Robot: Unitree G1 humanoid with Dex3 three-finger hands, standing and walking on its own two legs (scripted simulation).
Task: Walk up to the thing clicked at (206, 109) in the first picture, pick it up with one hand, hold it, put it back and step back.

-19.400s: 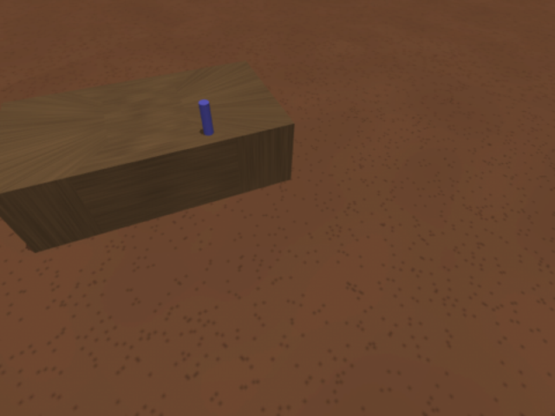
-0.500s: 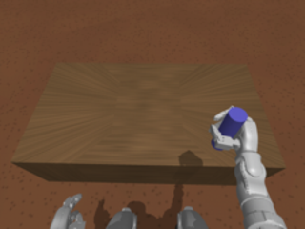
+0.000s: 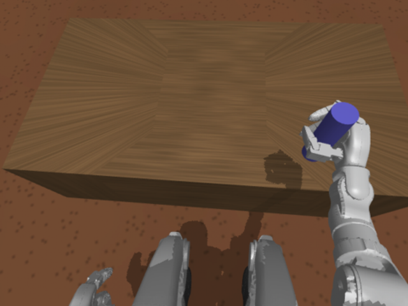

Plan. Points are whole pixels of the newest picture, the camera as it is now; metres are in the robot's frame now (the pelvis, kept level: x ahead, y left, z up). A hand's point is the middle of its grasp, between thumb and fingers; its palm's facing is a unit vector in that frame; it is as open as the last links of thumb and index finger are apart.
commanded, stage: crouch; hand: right
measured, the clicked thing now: (326, 135) +0.44 -0.20 +0.02
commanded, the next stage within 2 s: lower in 0.32 s
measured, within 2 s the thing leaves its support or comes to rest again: rests again in 1.52 s
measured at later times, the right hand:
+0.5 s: hand (309, 143) +0.45 -0.19 -0.04, palm faces +0.10 +0.99 -0.01, open 5.7 cm
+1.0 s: hand (295, 156) +0.45 -0.18 -0.12, palm faces +0.09 +1.00 -0.02, open 5.7 cm
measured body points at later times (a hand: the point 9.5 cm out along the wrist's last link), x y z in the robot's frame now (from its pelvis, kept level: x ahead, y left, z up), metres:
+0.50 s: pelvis -0.01 +0.00 -0.05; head +0.16 -0.02 +0.36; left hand +0.10 +0.27 -0.18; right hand +0.44 -0.24 -0.04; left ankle +0.05 +0.12 -0.56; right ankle +0.06 -0.13 -0.56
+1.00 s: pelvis -0.02 +0.00 -0.12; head +0.18 -0.02 +0.28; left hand +0.09 +0.27 -0.25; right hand +0.44 -0.24 -0.12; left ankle +0.05 +0.12 -0.56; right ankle +0.06 -0.13 -0.56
